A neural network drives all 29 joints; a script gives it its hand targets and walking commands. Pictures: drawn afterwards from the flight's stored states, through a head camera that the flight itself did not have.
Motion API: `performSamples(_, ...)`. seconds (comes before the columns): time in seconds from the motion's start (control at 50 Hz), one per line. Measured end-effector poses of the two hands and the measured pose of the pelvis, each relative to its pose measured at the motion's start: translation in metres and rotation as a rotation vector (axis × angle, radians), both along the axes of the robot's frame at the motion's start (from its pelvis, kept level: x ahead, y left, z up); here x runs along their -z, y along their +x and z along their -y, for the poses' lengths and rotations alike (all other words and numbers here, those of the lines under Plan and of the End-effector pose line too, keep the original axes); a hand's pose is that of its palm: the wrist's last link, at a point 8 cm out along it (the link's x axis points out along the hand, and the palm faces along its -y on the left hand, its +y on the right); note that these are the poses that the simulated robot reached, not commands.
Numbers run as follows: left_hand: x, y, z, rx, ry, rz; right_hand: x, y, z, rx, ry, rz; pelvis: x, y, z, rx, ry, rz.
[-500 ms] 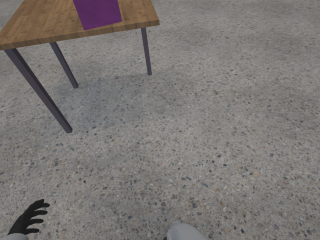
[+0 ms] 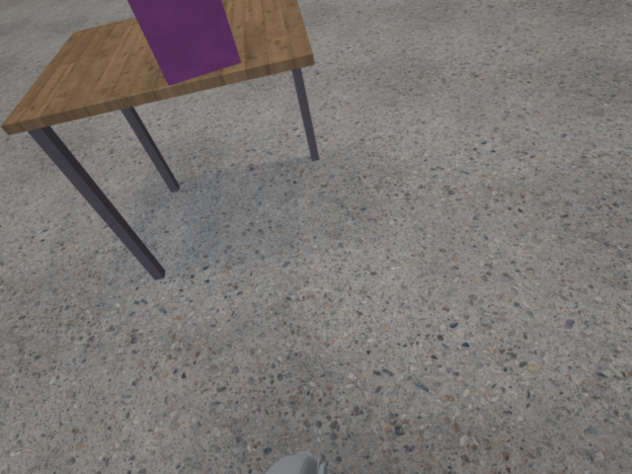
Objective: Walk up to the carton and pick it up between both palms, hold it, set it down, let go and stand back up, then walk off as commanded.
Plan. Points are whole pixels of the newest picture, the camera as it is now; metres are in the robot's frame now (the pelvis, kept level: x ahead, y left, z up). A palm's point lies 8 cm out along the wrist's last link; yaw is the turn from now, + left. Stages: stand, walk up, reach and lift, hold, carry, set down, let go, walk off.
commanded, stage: walk off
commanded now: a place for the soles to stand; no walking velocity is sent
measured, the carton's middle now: (181, 11) +1.18 +0.29 +0.17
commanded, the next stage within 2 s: none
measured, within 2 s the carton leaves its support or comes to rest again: neither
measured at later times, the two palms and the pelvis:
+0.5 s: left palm out of the picture +0.09 +0.44 -0.07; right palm out of the picture +0.05 -0.26 -0.09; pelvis -0.02 +0.08 -0.01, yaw +2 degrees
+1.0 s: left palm out of the picture +0.01 +0.54 -0.09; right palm out of the picture +0.00 -0.12 -0.08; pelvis -0.09 +0.19 +0.00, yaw +5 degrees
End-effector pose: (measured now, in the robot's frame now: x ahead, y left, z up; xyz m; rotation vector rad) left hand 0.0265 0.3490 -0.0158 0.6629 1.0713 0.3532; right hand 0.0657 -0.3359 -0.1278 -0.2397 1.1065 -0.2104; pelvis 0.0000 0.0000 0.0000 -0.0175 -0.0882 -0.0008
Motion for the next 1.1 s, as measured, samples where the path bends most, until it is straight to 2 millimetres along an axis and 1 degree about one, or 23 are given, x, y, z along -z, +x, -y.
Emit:
performSamples(0.06,-0.002,0.015,-0.016,0.01,0.016,0.037,0.005,0.011,-0.013,-0.004,0.009,0.014,0.004,0.005,-0.013,-0.001,-0.019,0.015)
performSamples(0.12,0.002,0.038,-0.036,0.036,0.022,0.077,0.009,0.016,-0.03,-0.004,0.011,0.009,0.01,0.01,-0.028,-0.001,-0.04,0.02)
performSamples(0.16,0.011,0.058,-0.051,0.06,0.019,0.107,0.01,0.017,-0.04,-0.001,0.001,0.003,0.017,0.013,-0.039,-0.002,-0.055,0.017)
performSamples(0.22,0.028,0.097,-0.068,0.098,-0.004,0.173,0.007,0.014,-0.056,0.011,-0.025,-0.009,0.027,0.013,-0.055,-0.013,-0.042,0.015)
performSamples(0.26,0.036,0.121,-0.069,0.115,-0.038,0.23,0.0,0.009,-0.066,0.021,-0.039,-0.016,0.028,0.01,-0.063,-0.015,-0.028,0.017)
performSamples(0.28,0.038,0.129,-0.068,0.116,-0.06,0.256,-0.004,0.006,-0.07,0.024,-0.044,-0.017,0.026,0.008,-0.066,-0.016,-0.027,0.016)
performSamples(0.32,0.041,0.139,-0.065,0.117,-0.1,0.291,-0.014,0.001,-0.076,0.027,-0.054,-0.023,0.021,0.003,-0.071,-0.021,-0.024,0.009)
performSamples(0.34,0.042,0.139,-0.064,0.116,-0.114,0.298,-0.019,-0.002,-0.078,0.028,-0.06,-0.027,0.019,0.001,-0.072,-0.024,-0.021,0.004)
performSamples(0.38,0.044,0.132,-0.066,0.108,-0.13,0.288,-0.028,-0.007,-0.08,0.025,-0.071,-0.035,0.014,-0.005,-0.075,-0.028,-0.019,-0.005)
performSamples(0.44,0.048,0.106,-0.075,0.081,-0.125,0.228,-0.035,-0.014,-0.079,0.019,-0.086,-0.038,0.009,-0.014,-0.079,-0.029,-0.022,-0.011)
performSamples(0.5,0.05,0.067,-0.087,0.042,-0.096,0.147,-0.035,-0.019,-0.076,0.012,-0.091,-0.032,0.009,-0.023,-0.08,-0.031,-0.023,-0.002)
performSamples(0.56,0.047,0.018,-0.096,-0.002,-0.066,0.07,-0.032,-0.017,-0.075,0.005,-0.082,-0.004,0.009,-0.031,-0.081,-0.032,-0.026,0.022)
performSamples(0.6,0.045,-0.014,-0.104,-0.032,-0.046,0.028,-0.029,-0.014,-0.08,-0.007,-0.071,0.018,0.01,-0.036,-0.084,-0.042,-0.018,0.038)
performSamples(0.64,0.041,-0.037,-0.114,-0.061,-0.028,0.003,-0.026,-0.013,-0.085,-0.026,-0.07,0.025,0.011,-0.042,-0.09,-0.053,-0.017,0.044)
performSamples(0.66,0.039,-0.043,-0.119,-0.069,-0.02,0.001,-0.024,-0.014,-0.088,-0.033,-0.071,0.025,0.012,-0.045,-0.095,-0.057,-0.019,0.044)
performSamples(0.7,0.034,-0.047,-0.132,-0.075,-0.004,0.014,-0.02,-0.016,-0.094,-0.049,-0.075,0.022,0.014,-0.052,-0.107,-0.067,-0.027,0.039)
performSamples(0.76,0.031,-0.042,-0.157,-0.066,0.014,0.051,-0.014,-0.023,-0.109,-0.075,-0.088,0.002,0.019,-0.065,-0.129,-0.08,-0.048,0.018)
performSamples(0.82,0.039,-0.033,-0.187,-0.047,0.018,0.085,-0.007,-0.033,-0.132,-0.089,-0.107,-0.019,0.029,-0.077,-0.154,-0.093,-0.069,-0.009)
performSamples(0.86,0.05,-0.025,-0.201,-0.036,0.001,0.105,-0.006,-0.045,-0.153,-0.081,-0.098,-0.023,0.032,-0.086,-0.167,-0.101,-0.044,-0.002)
performSamples(0.92,0.062,-0.015,-0.2,-0.026,-0.071,0.127,-0.015,-0.063,-0.187,-0.043,-0.062,-0.02,0.024,-0.089,-0.179,-0.09,-0.033,0.002)
performSamples(0.98,0.069,-0.011,-0.191,-0.022,-0.16,0.128,-0.036,-0.07,-0.212,-0.027,-0.053,-0.01,0.007,-0.09,-0.187,-0.089,-0.019,-0.004)
performSamples(1.04,0.073,-0.019,-0.188,-0.029,-0.237,0.091,-0.06,-0.067,-0.22,-0.028,-0.09,0.006,-0.008,-0.088,-0.195,-0.094,-0.015,-0.014)
performSamples(1.1,0.077,-0.036,-0.19,-0.043,-0.282,0.021,-0.086,-0.059,-0.215,-0.033,-0.153,0.028,-0.018,-0.082,-0.202,-0.09,-0.02,-0.02)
